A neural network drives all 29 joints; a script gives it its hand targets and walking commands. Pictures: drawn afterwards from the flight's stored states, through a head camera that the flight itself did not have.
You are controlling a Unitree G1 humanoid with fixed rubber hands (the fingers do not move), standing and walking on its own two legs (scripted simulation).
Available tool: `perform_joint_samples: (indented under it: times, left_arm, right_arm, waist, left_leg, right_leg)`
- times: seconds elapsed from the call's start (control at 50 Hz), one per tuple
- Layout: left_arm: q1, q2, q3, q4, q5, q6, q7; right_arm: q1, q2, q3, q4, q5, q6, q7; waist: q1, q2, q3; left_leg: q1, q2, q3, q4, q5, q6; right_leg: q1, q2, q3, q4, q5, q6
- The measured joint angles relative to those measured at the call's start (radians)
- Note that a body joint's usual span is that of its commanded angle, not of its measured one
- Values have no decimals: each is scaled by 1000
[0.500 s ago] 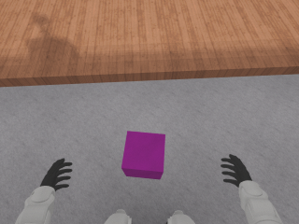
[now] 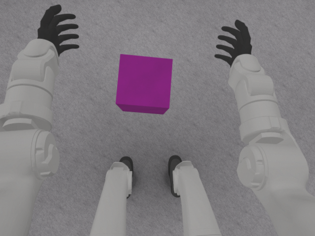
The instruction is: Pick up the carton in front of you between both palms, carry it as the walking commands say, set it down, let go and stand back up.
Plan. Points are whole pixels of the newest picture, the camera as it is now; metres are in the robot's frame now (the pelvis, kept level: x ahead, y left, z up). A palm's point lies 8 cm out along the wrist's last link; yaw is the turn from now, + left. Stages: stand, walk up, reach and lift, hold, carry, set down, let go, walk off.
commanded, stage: reach and lift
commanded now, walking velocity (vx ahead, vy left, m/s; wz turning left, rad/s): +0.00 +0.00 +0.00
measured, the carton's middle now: (144, 88) +0.55 +0.02 -0.53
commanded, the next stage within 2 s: none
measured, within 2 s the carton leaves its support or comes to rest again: leaves its support in 1.94 s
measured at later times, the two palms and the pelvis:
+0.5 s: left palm (84, 57) +0.57 +0.20 -0.23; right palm (207, 70) +0.54 -0.17 -0.24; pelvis +0.03 +0.00 -0.07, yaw -2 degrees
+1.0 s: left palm (100, 79) +0.56 +0.20 -0.44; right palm (189, 86) +0.54 -0.16 -0.45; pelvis -0.02 -0.01 -0.27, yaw -2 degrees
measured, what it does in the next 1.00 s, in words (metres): lowers itself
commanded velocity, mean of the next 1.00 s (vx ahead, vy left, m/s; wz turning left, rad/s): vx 0.00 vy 0.00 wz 0.00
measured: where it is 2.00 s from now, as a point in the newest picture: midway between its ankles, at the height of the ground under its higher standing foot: (151, 184)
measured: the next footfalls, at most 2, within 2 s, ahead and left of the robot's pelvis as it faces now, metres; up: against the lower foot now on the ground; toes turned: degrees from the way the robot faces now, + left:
none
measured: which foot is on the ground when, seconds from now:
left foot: down 0.00-1.00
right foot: down 0.00-1.00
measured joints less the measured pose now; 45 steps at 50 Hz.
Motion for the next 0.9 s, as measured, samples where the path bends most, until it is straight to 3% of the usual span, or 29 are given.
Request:
perform_joint_samples:
  times: [0.22, 0.34, 0.46, 0.58, 0.78, 0.9]
  left_arm:
    - [-209, 4, 89, 48, 88, -74, -17]
    - [-177, -21, 108, 3, 103, -111, -7]
    - [-111, -71, 148, 28, 141, -149, 7]
    - [-78, -73, 100, 57, 76, -179, 35]
    - [-226, 73, -65, 33, -111, -151, 74]
    - [-351, 133, -142, 128, -183, -121, 51]
  right_arm:
    - [-145, 79, -124, -30, -101, -83, -20]
    - [-109, 95, -139, -65, -117, -142, -9]
    - [-52, 89, -138, -2, -121, -203, 12]
    - [-43, 80, -109, 26, -99, -230, -3]
    - [-223, -19, 90, -24, 77, -150, -66]
    - [-334, -33, 91, 107, 107, -127, -74]
  waist:
    - [-3, -2, 3]
    - [2, 3, -38]
    - [22, 10, -113]
    - [16, 14, -126]
    - [17, -21, 115]
    - [14, -34, 226]
  left_leg:
    - [-179, -4, 9, 30, -5, 8]
    - [-277, -6, -6, 85, -41, 4]
    - [-424, -17, -33, 215, -80, -10]
    - [-601, -29, -37, 423, -172, -23]
    - [-780, -30, -29, 788, -233, -52]
    - [-821, -43, -39, 926, -243, -62]
  right_leg:
    - [-181, 3, 15, 30, -3, 10]
    - [-271, 10, 9, 75, -36, 11]
    - [-423, 32, 16, 208, -60, 16]
    - [-603, 42, 20, 423, -158, 19]
    - [-799, 73, 24, 800, -225, 21]
    - [-835, 69, 10, 938, -241, 21]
